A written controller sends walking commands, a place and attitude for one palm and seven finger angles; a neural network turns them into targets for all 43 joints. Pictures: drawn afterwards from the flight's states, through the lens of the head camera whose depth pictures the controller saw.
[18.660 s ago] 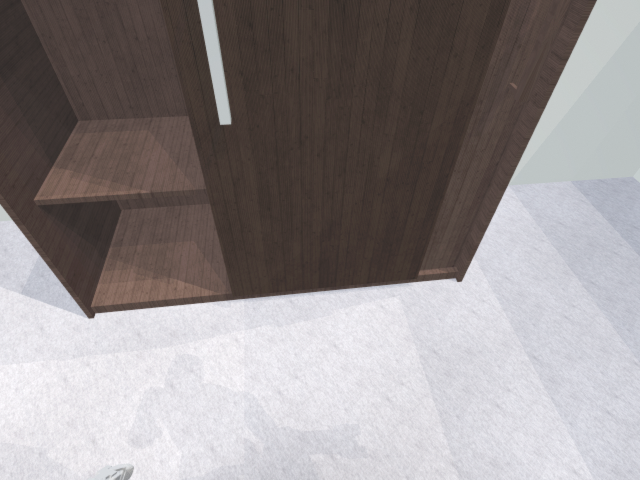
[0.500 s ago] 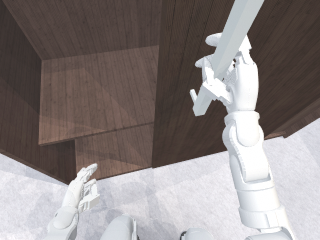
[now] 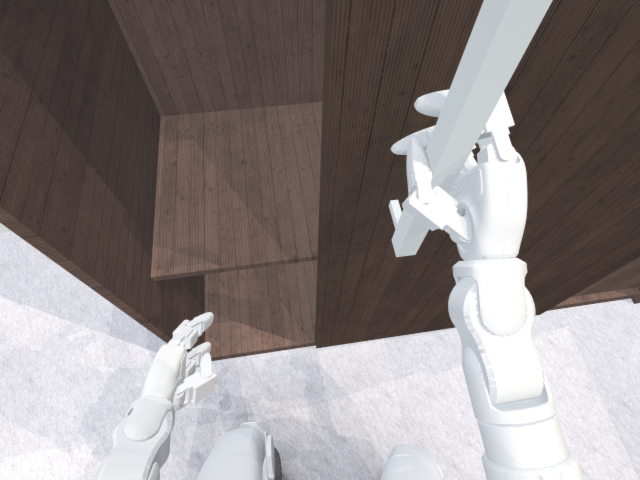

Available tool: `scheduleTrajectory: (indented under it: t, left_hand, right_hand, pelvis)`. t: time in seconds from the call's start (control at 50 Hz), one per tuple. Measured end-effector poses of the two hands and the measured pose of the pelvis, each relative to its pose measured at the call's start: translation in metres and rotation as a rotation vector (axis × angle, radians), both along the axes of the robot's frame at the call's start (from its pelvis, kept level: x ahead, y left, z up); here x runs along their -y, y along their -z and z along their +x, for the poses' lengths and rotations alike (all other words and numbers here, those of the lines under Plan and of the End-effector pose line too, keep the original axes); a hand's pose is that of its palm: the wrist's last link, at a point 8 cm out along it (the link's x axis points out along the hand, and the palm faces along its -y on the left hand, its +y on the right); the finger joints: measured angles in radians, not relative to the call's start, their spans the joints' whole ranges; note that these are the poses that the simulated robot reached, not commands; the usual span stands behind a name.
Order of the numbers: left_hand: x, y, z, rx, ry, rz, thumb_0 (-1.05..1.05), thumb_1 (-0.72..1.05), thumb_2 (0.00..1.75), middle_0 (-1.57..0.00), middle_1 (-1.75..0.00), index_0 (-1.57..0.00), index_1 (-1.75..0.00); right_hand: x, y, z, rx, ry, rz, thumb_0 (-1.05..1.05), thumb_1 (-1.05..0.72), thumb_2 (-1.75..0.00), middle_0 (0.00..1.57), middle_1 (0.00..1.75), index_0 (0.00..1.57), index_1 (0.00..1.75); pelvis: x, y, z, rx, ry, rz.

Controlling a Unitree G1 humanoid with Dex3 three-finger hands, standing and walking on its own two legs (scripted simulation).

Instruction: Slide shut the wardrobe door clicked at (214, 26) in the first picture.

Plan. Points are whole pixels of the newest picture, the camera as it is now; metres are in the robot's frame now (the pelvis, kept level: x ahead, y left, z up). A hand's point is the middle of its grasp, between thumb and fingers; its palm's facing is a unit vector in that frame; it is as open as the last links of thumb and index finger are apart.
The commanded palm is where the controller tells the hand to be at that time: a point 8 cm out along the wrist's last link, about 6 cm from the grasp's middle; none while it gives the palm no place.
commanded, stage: step sideways, sliding the door along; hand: right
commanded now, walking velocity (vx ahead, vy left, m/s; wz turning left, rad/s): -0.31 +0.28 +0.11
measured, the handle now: (436, 135) +0.38 -0.12 +0.20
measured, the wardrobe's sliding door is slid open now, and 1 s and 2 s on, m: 0.32 0.09 0.00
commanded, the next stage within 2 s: stop walking and hold the door there in 1.72 s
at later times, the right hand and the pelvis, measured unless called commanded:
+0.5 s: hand (261, 214) +0.32 +0.03 +0.19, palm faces -0.05 +1.00 -0.02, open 6.3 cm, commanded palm +0.31 +0.02 +0.19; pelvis -0.07 +0.09 +0.00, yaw +3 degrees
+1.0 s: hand (131, 233) +0.31 +0.13 +0.19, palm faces -0.05 +1.00 -0.08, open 6.6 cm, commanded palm +0.29 +0.12 +0.19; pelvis -0.13 +0.18 +0.00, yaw +7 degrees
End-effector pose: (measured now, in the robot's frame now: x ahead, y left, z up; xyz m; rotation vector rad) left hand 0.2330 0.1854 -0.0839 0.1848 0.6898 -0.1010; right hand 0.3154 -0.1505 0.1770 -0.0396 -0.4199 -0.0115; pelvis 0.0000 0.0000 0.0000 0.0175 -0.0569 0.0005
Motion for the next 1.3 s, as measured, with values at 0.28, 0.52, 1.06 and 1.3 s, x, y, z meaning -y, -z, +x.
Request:
scheduleTrajectory:
  t: [0.28, 0.52, 1.06, 1.3]
  left_hand:
    - [-0.074, 0.007, -0.061, -0.037, -0.133, 0.001, 0.01, 0.91, 0.9, -0.2, -0.3, -0.2, -0.3]
    - [-0.134, 0.016, -0.131, -0.094, -0.253, -0.016, 0.01, 0.91, 0.9, -0.2, -0.3, -0.2, -0.3]
    - [-0.259, 0.03, -0.25, -0.222, -0.324, 0.024, 0.01, 0.91, 0.9, -0.2, -0.3, -0.2, -0.3]
    - [-0.321, 0.014, -0.204, -0.187, -0.245, 0.053, 0.01, 0.91, 0.9, -0.2, -0.3, -0.2, -0.3]
  right_hand:
    - [-0.071, 0.0, -0.005, -0.022, -0.052, 0.043, -0.01, -0.73, -0.81, 0.46, 1.4, 0.26, 1.35]
    - [-0.134, -0.004, -0.014, -0.087, -0.07, 0.013, 0.02, -0.75, -0.78, 0.46, 1.4, 0.2, 1.38]
    - [-0.237, -0.012, -0.029, -0.195, -0.039, -0.054, 0.05, -0.73, -0.8, 0.41, 1.4, 0.16, 1.39]
    - [-0.282, -0.013, -0.035, -0.215, 0.037, -0.031, 0.05, -0.76, -0.83, 0.34, 1.4, 0.14, 1.38]
  pelvis:
    - [-0.05, 0.003, -0.038, -0.022, -0.019, -0.043]
    - [-0.091, 0.001, -0.075, 0.0, -0.053, -0.04]
    - [-0.203, -0.001, -0.128, 0.006, -0.092, -0.042]
    - [-0.273, -0.009, -0.123, -0.028, -0.024, -0.033]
